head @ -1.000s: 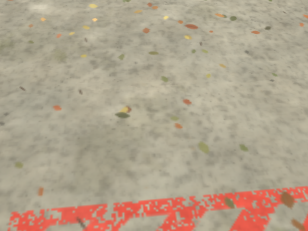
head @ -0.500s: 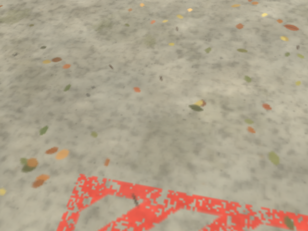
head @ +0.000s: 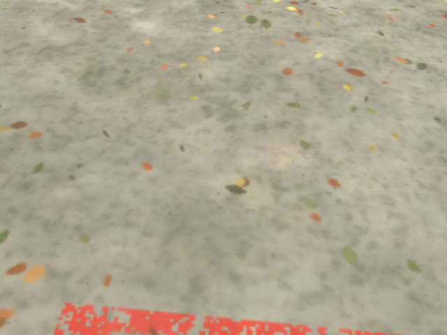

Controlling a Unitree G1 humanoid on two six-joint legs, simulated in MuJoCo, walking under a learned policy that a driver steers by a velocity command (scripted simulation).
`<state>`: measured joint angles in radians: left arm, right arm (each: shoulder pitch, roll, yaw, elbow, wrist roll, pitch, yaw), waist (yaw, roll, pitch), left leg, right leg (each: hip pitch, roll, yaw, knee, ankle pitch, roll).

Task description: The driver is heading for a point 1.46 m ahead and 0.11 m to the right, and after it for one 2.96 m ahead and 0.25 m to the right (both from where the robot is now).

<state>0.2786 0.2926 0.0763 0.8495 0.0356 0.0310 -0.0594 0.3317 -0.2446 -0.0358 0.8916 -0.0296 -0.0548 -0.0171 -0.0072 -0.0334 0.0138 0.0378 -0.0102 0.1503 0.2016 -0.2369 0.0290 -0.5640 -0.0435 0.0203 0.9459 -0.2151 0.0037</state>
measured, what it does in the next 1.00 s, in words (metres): walks ahead: right foot, then left foot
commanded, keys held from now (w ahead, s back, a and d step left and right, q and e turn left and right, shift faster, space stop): w+e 0.36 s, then w+q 0.64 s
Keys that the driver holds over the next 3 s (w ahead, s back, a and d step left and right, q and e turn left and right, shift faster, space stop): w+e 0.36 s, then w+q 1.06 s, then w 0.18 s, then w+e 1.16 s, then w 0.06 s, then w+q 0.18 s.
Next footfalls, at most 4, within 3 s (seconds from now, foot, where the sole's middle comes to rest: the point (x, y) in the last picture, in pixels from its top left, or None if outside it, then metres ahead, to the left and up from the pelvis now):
0.20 right None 0.22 -0.15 -0.78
0.76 left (265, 319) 0.57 -0.11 -0.78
1.26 right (307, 234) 0.87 -0.28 -0.78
1.78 left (226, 195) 1.04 0.00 -0.78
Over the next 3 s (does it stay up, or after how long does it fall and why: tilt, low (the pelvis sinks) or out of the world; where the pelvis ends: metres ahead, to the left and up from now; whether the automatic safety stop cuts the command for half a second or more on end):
stays up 1.58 -0.09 -0.01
